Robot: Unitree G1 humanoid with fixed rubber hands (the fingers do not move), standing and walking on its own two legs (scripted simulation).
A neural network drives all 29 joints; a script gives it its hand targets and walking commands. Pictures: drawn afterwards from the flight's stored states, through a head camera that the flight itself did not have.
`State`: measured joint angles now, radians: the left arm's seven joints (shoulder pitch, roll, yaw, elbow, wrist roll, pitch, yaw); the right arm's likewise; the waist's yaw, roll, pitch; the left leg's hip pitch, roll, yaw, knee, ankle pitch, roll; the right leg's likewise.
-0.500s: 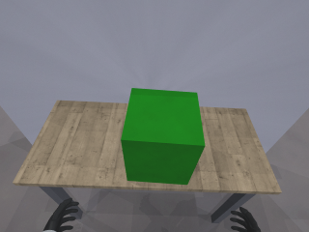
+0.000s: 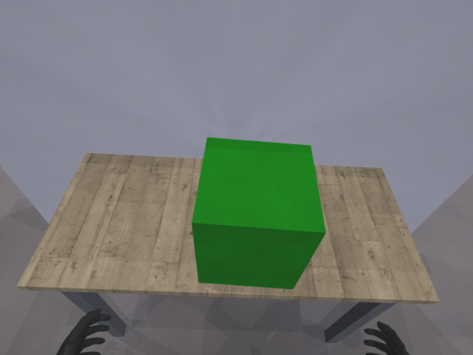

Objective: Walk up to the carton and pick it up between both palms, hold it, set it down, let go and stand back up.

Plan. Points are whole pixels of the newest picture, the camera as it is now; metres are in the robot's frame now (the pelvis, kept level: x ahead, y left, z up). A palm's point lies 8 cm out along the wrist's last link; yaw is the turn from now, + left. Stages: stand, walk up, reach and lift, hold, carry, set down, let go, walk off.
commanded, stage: stand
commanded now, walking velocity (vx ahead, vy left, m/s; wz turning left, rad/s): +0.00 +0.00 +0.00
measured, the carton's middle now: (252, 217) +0.38 -0.02 -0.04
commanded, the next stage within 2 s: none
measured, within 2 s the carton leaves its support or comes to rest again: neither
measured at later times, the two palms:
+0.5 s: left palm out of the picture +0.11 +0.29 -0.09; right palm out of the picture +0.11 -0.27 -0.10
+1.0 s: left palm out of the picture +0.09 +0.29 -0.09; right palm out of the picture +0.09 -0.27 -0.10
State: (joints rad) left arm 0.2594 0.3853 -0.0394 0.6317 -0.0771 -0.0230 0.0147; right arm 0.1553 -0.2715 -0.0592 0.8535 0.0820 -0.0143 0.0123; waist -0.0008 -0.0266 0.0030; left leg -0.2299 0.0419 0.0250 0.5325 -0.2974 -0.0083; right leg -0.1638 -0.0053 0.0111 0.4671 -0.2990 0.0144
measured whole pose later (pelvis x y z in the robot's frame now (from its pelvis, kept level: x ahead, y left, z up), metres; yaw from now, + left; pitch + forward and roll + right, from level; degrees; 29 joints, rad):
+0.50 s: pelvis +0.00 +0.00 +0.00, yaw +0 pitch +0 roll -1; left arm 0.27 0.40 -0.04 0.66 -0.08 -0.02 0.01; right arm 0.16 -0.27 -0.06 0.89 0.08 -0.01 0.01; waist 0.00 -0.02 0.00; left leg -0.23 0.04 0.02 0.53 -0.29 -0.01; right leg -0.16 -0.01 0.01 0.47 -0.30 0.01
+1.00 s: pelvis -0.01 +0.00 +0.00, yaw +0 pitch -1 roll -1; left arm 0.26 0.39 -0.04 0.74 -0.08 -0.02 0.01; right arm 0.16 -0.27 -0.06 0.93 0.08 -0.01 0.01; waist 0.00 -0.01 0.00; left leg -0.23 0.04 0.02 0.53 -0.28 -0.01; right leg -0.16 -0.01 0.01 0.47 -0.28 0.01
